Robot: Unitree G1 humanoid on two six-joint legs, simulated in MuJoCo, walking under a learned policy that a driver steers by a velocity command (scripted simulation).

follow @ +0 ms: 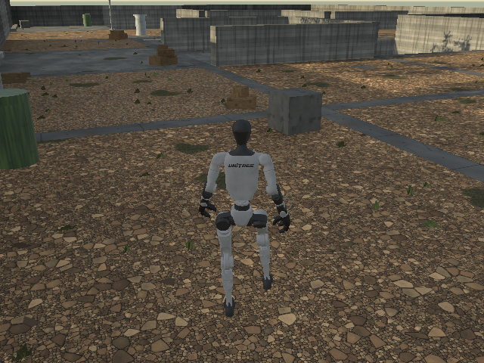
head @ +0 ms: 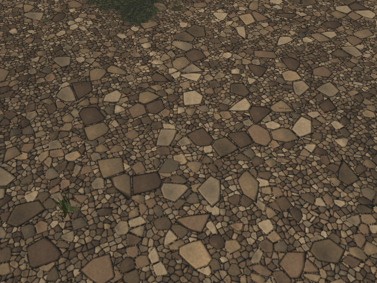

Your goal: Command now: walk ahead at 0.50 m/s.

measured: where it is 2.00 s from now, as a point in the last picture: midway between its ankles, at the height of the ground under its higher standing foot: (120, 148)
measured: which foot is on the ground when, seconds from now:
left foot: down 0.00-0.20, up 0.22-0.72, down 0.74-1.00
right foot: up 0.00-0.16, down 0.18-0.72, up 0.74-1.00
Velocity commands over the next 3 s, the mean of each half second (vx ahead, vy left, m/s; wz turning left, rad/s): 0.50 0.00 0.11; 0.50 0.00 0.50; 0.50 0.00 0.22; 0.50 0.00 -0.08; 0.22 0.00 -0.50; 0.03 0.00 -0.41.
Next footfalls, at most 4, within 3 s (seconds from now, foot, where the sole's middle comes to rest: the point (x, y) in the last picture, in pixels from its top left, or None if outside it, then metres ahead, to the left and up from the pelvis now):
0.18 right None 0.29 -0.15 -0.78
0.74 left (153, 262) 0.57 0.11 -0.78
1.24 right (172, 183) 0.91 0.03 -0.78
1.74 left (92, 161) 1.04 0.38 -0.78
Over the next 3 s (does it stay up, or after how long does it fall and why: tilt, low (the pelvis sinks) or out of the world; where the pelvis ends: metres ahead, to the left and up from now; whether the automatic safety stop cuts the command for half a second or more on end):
stays up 1.27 0.38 -0.01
